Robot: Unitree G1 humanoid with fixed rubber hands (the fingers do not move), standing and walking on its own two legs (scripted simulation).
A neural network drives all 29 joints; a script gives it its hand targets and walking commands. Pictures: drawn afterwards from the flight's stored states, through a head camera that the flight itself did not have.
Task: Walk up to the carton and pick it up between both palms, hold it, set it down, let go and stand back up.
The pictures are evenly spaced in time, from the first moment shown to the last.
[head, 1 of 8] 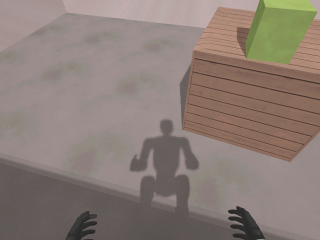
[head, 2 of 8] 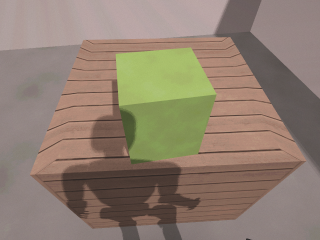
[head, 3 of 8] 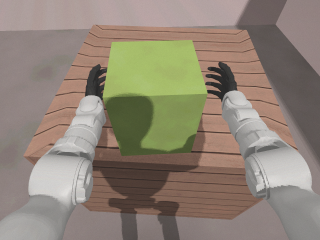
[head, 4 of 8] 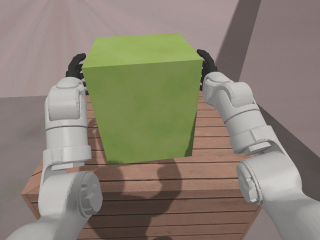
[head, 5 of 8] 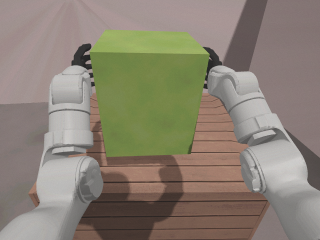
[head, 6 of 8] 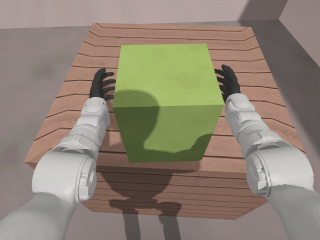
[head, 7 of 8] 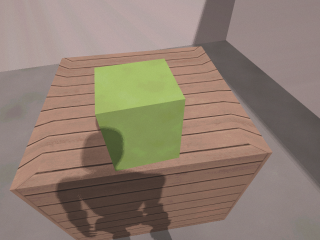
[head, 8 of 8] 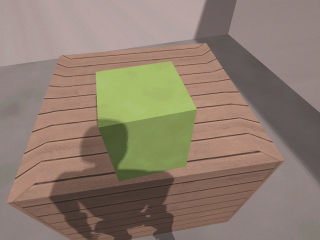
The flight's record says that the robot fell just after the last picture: no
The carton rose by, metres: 0.23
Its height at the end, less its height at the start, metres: +0.00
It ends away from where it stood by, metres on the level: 0.02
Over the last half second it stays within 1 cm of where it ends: yes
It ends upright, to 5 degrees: yes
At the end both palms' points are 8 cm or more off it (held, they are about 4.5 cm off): yes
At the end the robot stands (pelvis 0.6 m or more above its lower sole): yes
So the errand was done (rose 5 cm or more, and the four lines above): yes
